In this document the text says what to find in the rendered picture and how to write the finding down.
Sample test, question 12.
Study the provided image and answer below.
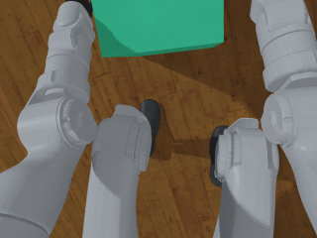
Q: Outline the left robot forearm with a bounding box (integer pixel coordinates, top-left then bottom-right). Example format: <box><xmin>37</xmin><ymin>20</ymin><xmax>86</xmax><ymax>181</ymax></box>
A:
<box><xmin>17</xmin><ymin>1</ymin><xmax>96</xmax><ymax>134</ymax></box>

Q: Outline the left robot upper arm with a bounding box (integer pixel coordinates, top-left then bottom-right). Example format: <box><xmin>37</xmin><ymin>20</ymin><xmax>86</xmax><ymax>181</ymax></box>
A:
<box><xmin>0</xmin><ymin>96</ymin><xmax>97</xmax><ymax>238</ymax></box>

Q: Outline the left robot hand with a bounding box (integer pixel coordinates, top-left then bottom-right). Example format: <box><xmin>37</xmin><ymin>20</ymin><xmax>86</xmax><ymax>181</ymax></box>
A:
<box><xmin>65</xmin><ymin>0</ymin><xmax>93</xmax><ymax>18</ymax></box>

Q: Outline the right robot upper arm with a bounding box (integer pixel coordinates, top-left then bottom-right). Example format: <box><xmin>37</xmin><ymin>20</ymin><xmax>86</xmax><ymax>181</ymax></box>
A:
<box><xmin>261</xmin><ymin>85</ymin><xmax>317</xmax><ymax>235</ymax></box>

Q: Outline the right robot forearm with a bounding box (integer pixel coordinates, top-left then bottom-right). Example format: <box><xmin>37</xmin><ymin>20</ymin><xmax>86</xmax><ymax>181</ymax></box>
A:
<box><xmin>250</xmin><ymin>0</ymin><xmax>317</xmax><ymax>93</ymax></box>

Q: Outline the right robot shin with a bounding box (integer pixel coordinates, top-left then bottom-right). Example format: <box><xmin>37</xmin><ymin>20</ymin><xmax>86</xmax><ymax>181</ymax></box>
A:
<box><xmin>214</xmin><ymin>118</ymin><xmax>279</xmax><ymax>181</ymax></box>

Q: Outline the carton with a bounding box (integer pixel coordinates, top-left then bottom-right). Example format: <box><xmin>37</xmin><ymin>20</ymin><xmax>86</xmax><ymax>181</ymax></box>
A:
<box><xmin>91</xmin><ymin>0</ymin><xmax>224</xmax><ymax>58</ymax></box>

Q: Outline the right robot thigh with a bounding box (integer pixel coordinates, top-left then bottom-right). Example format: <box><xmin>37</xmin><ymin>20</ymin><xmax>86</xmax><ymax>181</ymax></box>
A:
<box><xmin>213</xmin><ymin>127</ymin><xmax>277</xmax><ymax>238</ymax></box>

